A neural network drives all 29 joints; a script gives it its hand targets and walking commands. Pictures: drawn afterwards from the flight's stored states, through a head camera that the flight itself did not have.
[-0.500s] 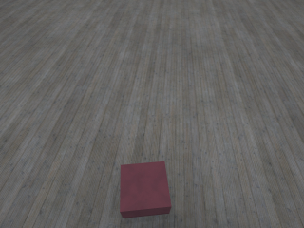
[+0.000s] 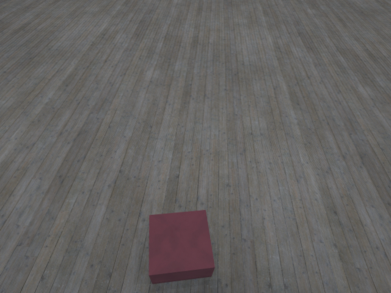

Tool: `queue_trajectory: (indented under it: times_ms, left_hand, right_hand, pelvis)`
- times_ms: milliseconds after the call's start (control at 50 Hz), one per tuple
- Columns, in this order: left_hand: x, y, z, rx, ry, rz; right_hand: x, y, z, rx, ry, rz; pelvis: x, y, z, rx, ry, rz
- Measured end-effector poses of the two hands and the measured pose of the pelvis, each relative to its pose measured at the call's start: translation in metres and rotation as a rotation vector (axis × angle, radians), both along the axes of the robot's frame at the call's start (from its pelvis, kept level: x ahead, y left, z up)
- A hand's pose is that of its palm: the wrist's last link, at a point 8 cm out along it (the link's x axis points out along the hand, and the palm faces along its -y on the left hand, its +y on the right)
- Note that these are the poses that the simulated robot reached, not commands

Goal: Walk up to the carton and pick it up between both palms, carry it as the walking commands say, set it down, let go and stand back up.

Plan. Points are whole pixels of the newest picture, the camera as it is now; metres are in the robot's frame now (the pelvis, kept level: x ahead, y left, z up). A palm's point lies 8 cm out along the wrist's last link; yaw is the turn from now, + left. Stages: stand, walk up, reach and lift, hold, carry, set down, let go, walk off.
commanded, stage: walk up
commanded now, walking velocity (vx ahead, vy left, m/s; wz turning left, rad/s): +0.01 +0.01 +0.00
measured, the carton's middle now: (180, 245) +0.44 +0.04 -0.69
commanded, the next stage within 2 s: stand in 0.30 s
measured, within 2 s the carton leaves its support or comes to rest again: neither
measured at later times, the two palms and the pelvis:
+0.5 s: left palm out of the picture +0.06 +0.21 -0.13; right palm out of the picture +0.05 -0.26 -0.13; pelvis +0.00 -0.02 +0.00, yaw +0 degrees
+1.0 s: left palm (96, 290) +0.17 +0.22 -0.13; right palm out of the picture +0.14 -0.24 -0.14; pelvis -0.01 +0.00 -0.03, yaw +0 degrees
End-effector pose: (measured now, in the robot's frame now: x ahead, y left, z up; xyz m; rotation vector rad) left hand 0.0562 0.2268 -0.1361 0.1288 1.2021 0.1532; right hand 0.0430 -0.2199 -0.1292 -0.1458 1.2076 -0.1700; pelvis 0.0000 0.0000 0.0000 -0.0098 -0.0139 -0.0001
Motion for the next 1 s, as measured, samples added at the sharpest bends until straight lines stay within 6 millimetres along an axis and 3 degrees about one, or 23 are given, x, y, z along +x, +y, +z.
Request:
queue_trajectory:
  times_ms: [120, 240, 500, 660, 740, 840, 920, 1000]
  left_hand:
    - [-0.01, -0.015, 0.008, 0.039, -0.008, 0.005]
    - [-0.012, -0.016, 0.016, 0.07, -0.021, 0.004]
    - [0.008, -0.018, 0.01, 0.036, -0.046, -0.006]
    - [0.006, -0.018, 0.008, 0.031, -0.017, -0.004]
    - [0.029, -0.015, 0.006, 0.021, 0.036, -0.015]
    - [0.083, -0.015, 0.018, 0.016, -0.036, -0.055]
    - [0.109, -0.015, 0.02, 0.017, -0.103, -0.087]
    - [0.109, -0.012, 0.006, 0.017, -0.109, -0.099]
  right_hand:
    - [0.002, -0.025, -0.01, 0.021, -0.01, 0.01]
    - [0.002, -0.043, -0.013, 0.011, -0.007, 0.01]
    - [0.003, -0.039, -0.005, -0.014, -0.004, 0.0]
    - [0.008, -0.04, -0.005, -0.01, -0.002, -0.006]
    - [0.047, -0.039, -0.003, 0.006, -0.04, 0.036]
    - [0.096, -0.028, 0.005, 0.029, -0.112, 0.053]
    - [0.104, -0.021, 0.002, 0.035, -0.112, 0.067]
    - [0.099, -0.019, -0.011, 0.032, -0.086, 0.075]
  pelvis:
    - [0.002, -0.017, -0.003, 0.022, -0.009, -0.004]
    - [0.002, -0.022, -0.002, 0.027, -0.008, -0.005]
    - [0.004, -0.018, -0.001, 0.022, -0.004, -0.005]
    - [0.003, -0.018, -0.003, 0.023, 0.001, -0.004]
    - [-0.004, -0.014, -0.01, 0.022, 0.015, 0.0]
    - [-0.008, -0.009, -0.015, 0.017, 0.038, 0.002]
    - [-0.008, -0.005, -0.018, 0.013, 0.068, 0.004]
    - [-0.01, -0.002, -0.027, 0.01, 0.117, 0.008]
